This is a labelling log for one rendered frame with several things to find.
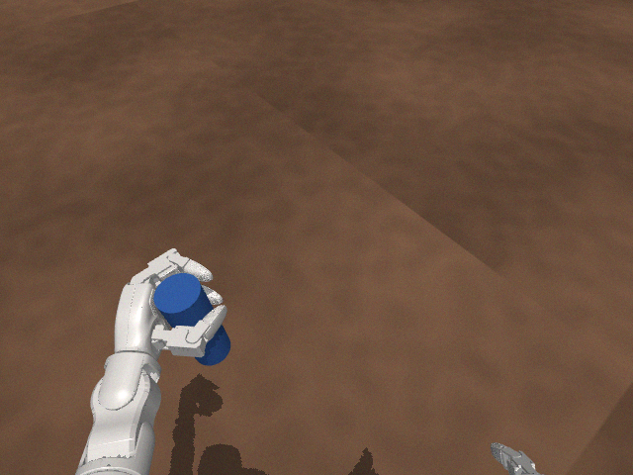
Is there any right robot hand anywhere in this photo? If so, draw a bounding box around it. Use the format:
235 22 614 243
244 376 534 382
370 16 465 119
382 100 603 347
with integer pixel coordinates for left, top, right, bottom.
491 442 544 475

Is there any left robot hand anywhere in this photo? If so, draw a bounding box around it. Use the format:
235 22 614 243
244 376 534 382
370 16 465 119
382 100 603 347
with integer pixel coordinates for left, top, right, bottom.
114 248 227 361

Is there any can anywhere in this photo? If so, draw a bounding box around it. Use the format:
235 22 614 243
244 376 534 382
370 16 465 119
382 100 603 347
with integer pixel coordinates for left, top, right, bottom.
153 273 230 366

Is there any left robot arm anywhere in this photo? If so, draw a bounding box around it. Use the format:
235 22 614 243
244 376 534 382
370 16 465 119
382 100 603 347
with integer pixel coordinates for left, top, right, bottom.
75 350 161 475

